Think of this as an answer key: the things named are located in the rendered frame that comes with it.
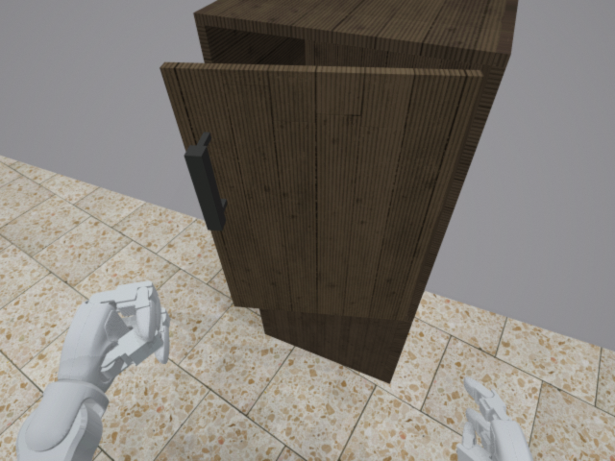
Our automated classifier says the cupboard door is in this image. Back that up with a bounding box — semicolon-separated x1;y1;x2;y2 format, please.
160;62;484;321

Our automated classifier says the robot left hand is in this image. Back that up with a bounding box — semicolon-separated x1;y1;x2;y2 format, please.
58;280;171;393

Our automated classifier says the robot right hand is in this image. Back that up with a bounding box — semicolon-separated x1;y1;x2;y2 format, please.
456;376;533;461

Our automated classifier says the robot left forearm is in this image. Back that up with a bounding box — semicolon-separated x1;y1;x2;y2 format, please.
15;379;109;461

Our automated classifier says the handle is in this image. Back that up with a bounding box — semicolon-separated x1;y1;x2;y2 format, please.
184;132;228;231

